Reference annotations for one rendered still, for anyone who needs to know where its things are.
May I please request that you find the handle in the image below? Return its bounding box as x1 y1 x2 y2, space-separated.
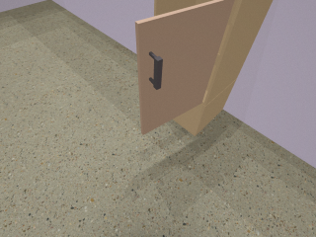
149 51 163 90

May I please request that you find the cupboard door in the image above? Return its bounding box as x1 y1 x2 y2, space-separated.
135 0 235 135

